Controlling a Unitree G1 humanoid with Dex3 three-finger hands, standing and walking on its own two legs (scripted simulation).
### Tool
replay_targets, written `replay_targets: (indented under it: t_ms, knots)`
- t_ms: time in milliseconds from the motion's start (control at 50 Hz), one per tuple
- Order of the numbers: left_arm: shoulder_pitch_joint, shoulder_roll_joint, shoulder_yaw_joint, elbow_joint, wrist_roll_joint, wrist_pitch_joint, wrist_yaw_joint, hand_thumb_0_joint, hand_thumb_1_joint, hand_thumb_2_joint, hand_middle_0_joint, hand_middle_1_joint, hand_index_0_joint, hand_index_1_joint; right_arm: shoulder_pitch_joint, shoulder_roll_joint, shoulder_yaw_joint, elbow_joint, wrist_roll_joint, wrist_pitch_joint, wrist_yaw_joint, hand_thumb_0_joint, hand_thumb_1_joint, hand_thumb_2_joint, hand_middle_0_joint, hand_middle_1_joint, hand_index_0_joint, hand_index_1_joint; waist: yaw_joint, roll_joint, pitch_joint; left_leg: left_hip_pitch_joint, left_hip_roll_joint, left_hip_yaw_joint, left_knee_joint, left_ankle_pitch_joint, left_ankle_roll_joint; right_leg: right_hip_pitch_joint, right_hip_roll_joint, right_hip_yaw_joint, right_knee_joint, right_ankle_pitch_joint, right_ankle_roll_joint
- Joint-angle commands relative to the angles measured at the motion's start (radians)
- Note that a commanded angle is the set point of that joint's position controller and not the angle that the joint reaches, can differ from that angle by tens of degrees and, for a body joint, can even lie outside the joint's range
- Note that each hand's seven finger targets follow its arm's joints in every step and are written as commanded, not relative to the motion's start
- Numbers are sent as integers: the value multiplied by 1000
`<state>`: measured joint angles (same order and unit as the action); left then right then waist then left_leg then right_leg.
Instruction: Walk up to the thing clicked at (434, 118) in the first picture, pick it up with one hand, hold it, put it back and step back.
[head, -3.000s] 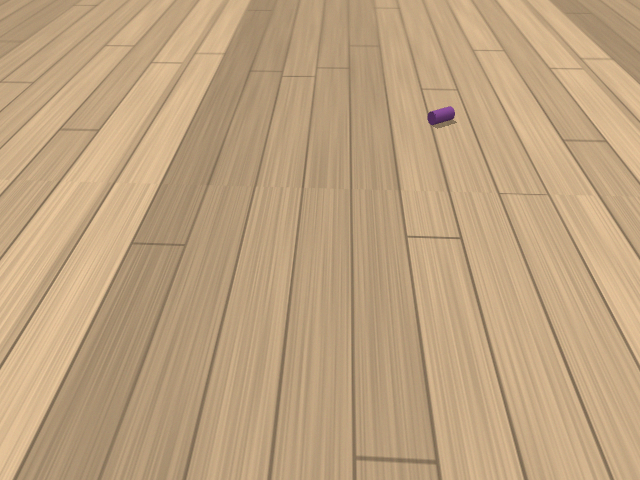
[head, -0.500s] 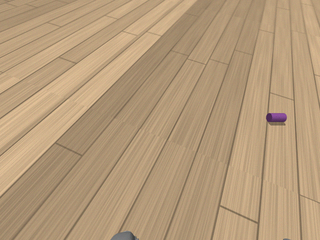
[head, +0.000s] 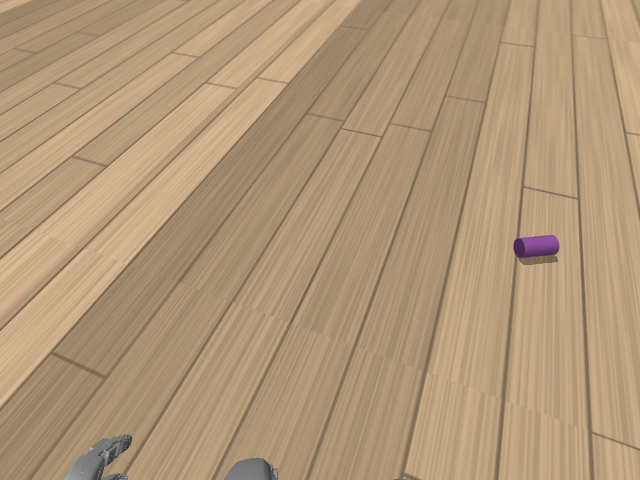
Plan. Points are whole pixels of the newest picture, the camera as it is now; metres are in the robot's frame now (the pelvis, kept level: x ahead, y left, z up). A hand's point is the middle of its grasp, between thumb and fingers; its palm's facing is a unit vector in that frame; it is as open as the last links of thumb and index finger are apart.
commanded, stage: walk up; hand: left
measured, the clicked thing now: (535, 246) +1.04 -0.82 -0.72
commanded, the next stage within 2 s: none
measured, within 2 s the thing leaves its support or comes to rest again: neither
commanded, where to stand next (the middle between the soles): +0.75 -1.14 m, yaw +7 degrees
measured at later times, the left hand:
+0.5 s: hand (262, 384) +0.29 +0.12 -0.15, palm faces -0.09 -0.96 -0.26, open 7.4 cm
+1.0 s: hand (370, 340) +0.37 -0.07 -0.17, palm faces +0.00 -0.95 -0.30, open 7.4 cm
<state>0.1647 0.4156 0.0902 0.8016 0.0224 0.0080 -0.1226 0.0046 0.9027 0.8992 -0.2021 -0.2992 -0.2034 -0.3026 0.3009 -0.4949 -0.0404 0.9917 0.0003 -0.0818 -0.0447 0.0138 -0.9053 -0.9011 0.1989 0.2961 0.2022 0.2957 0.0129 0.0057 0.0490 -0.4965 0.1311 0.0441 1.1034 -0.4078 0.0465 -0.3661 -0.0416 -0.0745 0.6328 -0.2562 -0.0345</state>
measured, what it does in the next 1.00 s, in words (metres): steps to the right: left foot, then right foot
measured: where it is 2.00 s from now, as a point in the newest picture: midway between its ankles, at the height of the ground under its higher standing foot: (558, 367)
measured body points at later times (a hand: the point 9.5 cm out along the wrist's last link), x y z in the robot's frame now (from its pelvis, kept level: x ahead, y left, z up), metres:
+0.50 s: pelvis +0.17 -0.15 +0.00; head +0.19 -0.11 +0.44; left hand +0.29 +0.17 -0.13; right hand +0.20 -0.51 -0.06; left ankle +0.20 +0.02 -0.72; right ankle +0.27 -0.35 -0.68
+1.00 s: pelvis +0.32 -0.34 -0.01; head +0.33 -0.30 +0.44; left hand +0.37 -0.02 -0.14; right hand +0.38 -0.68 -0.09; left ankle +0.40 -0.26 -0.73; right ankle +0.30 -0.43 -0.69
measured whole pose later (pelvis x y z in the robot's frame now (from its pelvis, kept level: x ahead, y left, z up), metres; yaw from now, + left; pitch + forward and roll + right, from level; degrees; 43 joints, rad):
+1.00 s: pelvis +0.32 -0.34 -0.01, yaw +2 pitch -2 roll +0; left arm 0.28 0.45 0.08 0.79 0.05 0.08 -0.09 0.01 0.90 0.90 -0.20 -0.30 -0.20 -0.30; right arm 0.34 -0.40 -0.02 0.92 -0.01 -0.12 -0.07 0.01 -0.90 -0.90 0.20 0.30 0.21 0.30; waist 0.03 -0.09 0.06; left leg -0.43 0.02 0.14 0.69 -0.24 0.07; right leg -0.40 0.05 -0.02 0.98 -0.45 -0.04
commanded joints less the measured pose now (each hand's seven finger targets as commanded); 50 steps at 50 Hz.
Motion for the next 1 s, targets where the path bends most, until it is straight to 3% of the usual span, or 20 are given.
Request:
replay_targets:
  t_ms: [0, 80, 160, 180, 200, 220, 240, 340, 400, 480, 580, 600, 620, 640, 720, 800, 880, 920, 940, 980]
  knots:
    - [15, 252, 81, -77, 5, -26, 30, 0, 900, 900, -200, -300, -200, -300, 97, -189, -55, -33, -7, -33, -3, 0, -900, -900, 200, 300, 200, 300, 28, -205, -17, -123, -15, 33, -147, 37, -14, 130, -169, 238, -350, -88, -226]
    - [12, 240, 70, -122, 20, -19, 21, 0, 900, 900, -200, -300, -200, -300, 91, -173, -55, -71, -2, -43, -3, 0, -900, -900, 200, 300, 200, 300, 31, -158, -23, -2, -38, 37, -321, 114, -11, 110, -209, 239, -370, -62, -251]
    - [-30, 210, 45, -154, 14, -4, 11, 0, 900, 900, -200, -300, -200, -300, 211, -188, -81, -58, -4, -54, -19, 0, -900, -900, 200, 300, 200, 300, -63, -45, -17, 401, -92, 59, -514, 306, 9, -128, -122, 104, -169, 50, -160]
    - [0, 174, 30, -162, 13, -9, 11, 0, 900, 900, -200, -300, -200, -300, 278, -213, -93, -58, -13, -58, -30, 0, -900, -900, 200, 300, 200, 300, -100, 18, -65, 543, -53, -23, -580, 274, 35, -189, -60, 51, 10, 160, -106]
    - [43, 125, 20, -179, 16, -14, 14, 0, 900, 900, -200, -300, -200, -300, 346, -290, -115, -64, -28, -58, -43, 0, -900, -900, 200, 300, 200, 300, -116, 202, -147, 677, 187, -377, -704, 77, 98, -332, 31, 8, 293, -39, -34]
    - [75, 165, 35, -169, 24, 0, 22, 0, 900, 900, -200, -300, -200, -300, 315, -328, -122, -114, -25, -55, -56, 0, -900, -900, 200, 300, 200, 300, -91, 127, -147, 633, 376, -729, -819, -67, 163, -413, 81, 153, 468, -240, 19]
    - [95, 277, 58, -147, 33, 16, 28, 0, 900, 900, -200, -300, -200, -300, 231, -346, -124, -138, 17, -52, -60, 0, -900, -900, 200, 300, 200, 300, -79, 16, -131, 574, 435, -787, -828, -91, 224, -433, 35, 231, 560, -248, 30]
    - [97, 252, 72, -93, 27, 28, 5, 0, 900, 900, -200, -300, -200, -300, 67, -259, -84, -142, 0, -66, -38, 0, -900, -900, 200, 300, 200, 300, 0, 75, -9, 241, 242, -238, -786, 84, 177, -296, -71, 226, 503, -79, 49]
    - [30, 220, 72, -106, 24, 38, -18, 0, 900, 900, -200, -300, -200, -300, 80, -294, -96, -139, -15, -74, -28, 0, -900, -900, 200, 300, 200, 300, -25, 124, -3, 216, 203, -125, -767, 161, 172, -262, -95, 168, 353, -57, 62]
    - [-42, 215, 82, -108, 14, 41, -40, 0, 900, 900, -200, -300, -200, -300, 34, -351, -109, -132, -22, -72, -19, 0, -900, -900, 200, 300, 200, 300, -23, 181, -13, 85, 185, -58, -788, -44, 133, -90, -97, 96, 173, -2, 42]
    - [165, 272, 117, -1, 22, 27, -19, 0, 900, 900, -200, -300, -200, -300, -18, -268, -82, -109, -32, -31, -27, 0, -900, -900, 200, 300, 200, 300, 94, 5, -99, -64, 74, 89, -385, -43, 59, 265, 6, -10, -12, -72, 22]
    - [272, 353, 141, 18, 40, 17, -3, 0, 900, 900, -200, -300, -200, -300, -6, -167, -48, -125, -26, -21, -28, 0, -900, -900, 200, 300, 200, 300, 162, -283, -98, -236, -34, 146, -28, -70, 22, 346, -113, 229, -200, -252, -37]
    - [236, 429, 141, -23, 27, 7, 16, 0, 900, 900, -200, -300, -200, -300, -31, -159, -39, -158, -3, -21, -36, 0, -900, -900, 200, 300, 200, 300, 144, -396, -62, -426, -103, 96, 86, -193, -6, 348, -290, 586, -390, -269, -145]
    - [157, 432, 139, -44, 11, 5, 25, 0, 900, 900, -200, -300, -200, -300, -49, -206, -50, -142, -3, -19, -47, 0, -900, -900, 200, 300, 200, 300, 114, -300, -53, -369, -22, -4, 129, -153, 2, 276, -327, 623, -415, -338, -205]
    - [33, 299, 99, -71, 10, 0, 45, 0, 900, 900, -200, -300, -200, -300, 88, -216, -50, -25, 6, -43, -34, 0, -900, -900, 200, 300, 200, 300, 16, -255, -48, -168, -13, 3, -101, -74, 1, 169, -202, 321, -237, -13, -237]
    - [22, 257, 71, -113, 24, -2, 46, 0, 900, 900, -200, -300, -200, -300, 129, -182, -55, -29, -2, -42, -31, 0, -900, -900, 200, 300, 200, 300, 16, -220, -46, -25, -68, 52, -253, 1, 5, 106, -210, 275, -250, 120, -262]
    - [-61, 189, 32, -177, 17, 12, 34, 0, 900, 900, -200, -300, -200, -300, 315, -207, -81, -6, -8, -56, -47, 0, -900, -900, 200, 300, 200, 300, -107, -58, -111, 441, -60, -1, -584, 322, 6, -129, -108, 111, 5, 146, -155]
    - [48, 141, 24, -174, 24, 28, 38, 0, 900, 900, -200, -300, -200, -300, 290, -344, -115, -73, -34, -55, -72, 0, -900, -900, 200, 300, 200, 300, -72, 130, -131, 555, 339, -687, -825, -36, 108, -394, 68, 137, 423, -215, -11]
    - [94, 255, 53, -148, 34, 49, 43, 0, 900, 900, -200, -300, -200, -300, 208, -375, -121, -106, 5, -50, -76, 0, -900, -900, 200, 300, 200, 300, -57, 11, -119, 483, 418, -756, -848, -150, 173, -404, 19, 224, 528, -252, 14]
    - [63, 278, 68, -132, 34, 52, 40, 0, 900, 900, -200, -300, -200, -300, 119, -294, -98, -109, 8, -48, -72, 0, -900, -900, 200, 300, 200, 300, -27, -38, -58, 382, 301, -532, -827, -137, 154, -379, -18, 276, 549, -157, 14]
